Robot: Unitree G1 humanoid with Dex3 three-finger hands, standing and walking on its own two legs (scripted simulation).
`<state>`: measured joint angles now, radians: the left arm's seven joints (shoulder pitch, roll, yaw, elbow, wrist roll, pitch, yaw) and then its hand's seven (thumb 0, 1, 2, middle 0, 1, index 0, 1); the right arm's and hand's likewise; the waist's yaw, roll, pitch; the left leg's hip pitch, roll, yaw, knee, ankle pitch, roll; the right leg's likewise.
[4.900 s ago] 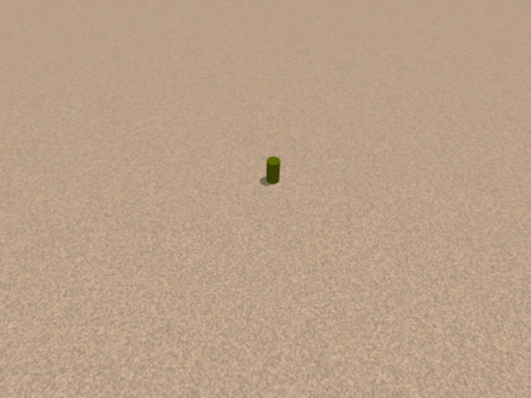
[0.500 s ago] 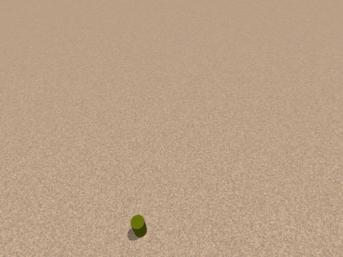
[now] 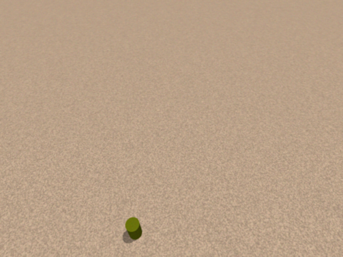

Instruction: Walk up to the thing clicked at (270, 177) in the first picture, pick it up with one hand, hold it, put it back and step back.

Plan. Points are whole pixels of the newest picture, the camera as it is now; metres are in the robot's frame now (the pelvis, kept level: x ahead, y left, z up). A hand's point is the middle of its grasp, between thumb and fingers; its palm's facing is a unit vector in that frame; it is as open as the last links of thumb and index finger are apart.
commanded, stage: walk up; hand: left
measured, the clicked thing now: (134, 228) +0.41 +0.22 -0.71
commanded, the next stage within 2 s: none
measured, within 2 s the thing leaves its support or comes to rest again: neither
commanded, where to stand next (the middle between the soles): +0.08 +0.01 m, yaw +0 degrees
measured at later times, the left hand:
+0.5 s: hand out of the picture +0.08 +0.26 -0.16, palm faces -0.03 -0.93 -0.36, open 7.4 cm
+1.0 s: hand (80, 242) +0.22 +0.28 -0.18, palm faces +0.01 -0.93 -0.36, open 7.4 cm
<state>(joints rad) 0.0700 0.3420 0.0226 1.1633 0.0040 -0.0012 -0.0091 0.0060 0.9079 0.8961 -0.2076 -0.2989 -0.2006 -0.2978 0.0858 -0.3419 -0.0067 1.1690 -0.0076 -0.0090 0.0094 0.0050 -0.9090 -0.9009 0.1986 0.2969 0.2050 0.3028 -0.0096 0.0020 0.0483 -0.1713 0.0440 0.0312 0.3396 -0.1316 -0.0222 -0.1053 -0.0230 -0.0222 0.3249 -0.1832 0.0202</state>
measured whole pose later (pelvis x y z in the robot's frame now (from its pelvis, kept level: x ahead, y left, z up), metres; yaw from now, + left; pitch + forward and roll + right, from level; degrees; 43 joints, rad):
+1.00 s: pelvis +0.09 +0.02 -0.02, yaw +1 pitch -2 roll +0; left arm 0.05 0.38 0.04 0.89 -0.04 0.06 0.04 0.01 0.91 0.90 -0.21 -0.30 -0.20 -0.30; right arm 0.07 -0.34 -0.04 0.91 0.00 0.04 -0.01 0.00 -0.91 -0.90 0.20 0.30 0.21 0.30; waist -0.01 -0.04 0.24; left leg -0.37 -0.03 -0.01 0.56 -0.17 0.03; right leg -0.39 0.06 0.10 1.19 -0.59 -0.01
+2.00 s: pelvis +0.04 -0.01 -0.04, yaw +3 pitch -4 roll +0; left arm 0.22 0.37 0.06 0.87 0.00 -0.01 0.04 0.01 0.91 0.90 -0.21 -0.30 -0.20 -0.30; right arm 0.20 -0.42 -0.08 0.77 0.01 0.09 0.00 0.01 -0.91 -0.90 0.20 0.30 0.20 0.30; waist 0.01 0.08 0.21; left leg -0.29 -0.06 -0.09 1.06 -0.60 0.01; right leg -0.47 -0.04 -0.07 0.66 -0.11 -0.02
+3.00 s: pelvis -0.09 +0.01 -0.02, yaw -1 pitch -3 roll +0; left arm 0.15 0.38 0.04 0.98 0.01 0.00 -0.02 0.01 0.91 0.90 -0.21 -0.30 -0.20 -0.30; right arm 0.17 -0.33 0.00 0.98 -0.02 -0.02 0.01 0.01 -0.91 -0.90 0.20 0.30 0.21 0.30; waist 0.01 -0.01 0.05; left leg -0.26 0.04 0.01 0.61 -0.30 -0.02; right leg -0.26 0.02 0.05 0.61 -0.29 -0.01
